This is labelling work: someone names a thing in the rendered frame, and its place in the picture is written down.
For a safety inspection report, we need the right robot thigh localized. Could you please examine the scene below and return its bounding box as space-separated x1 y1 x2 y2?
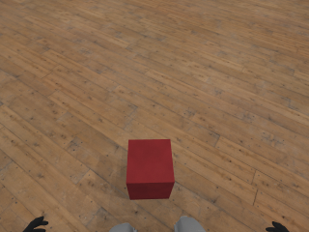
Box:
174 217 206 232

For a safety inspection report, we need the robot right hand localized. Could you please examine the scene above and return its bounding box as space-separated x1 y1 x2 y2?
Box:
266 221 290 232

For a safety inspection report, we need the carton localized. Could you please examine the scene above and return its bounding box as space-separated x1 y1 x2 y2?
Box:
126 139 175 200

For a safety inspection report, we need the robot left hand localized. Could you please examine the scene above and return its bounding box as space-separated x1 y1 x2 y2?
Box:
23 216 49 232

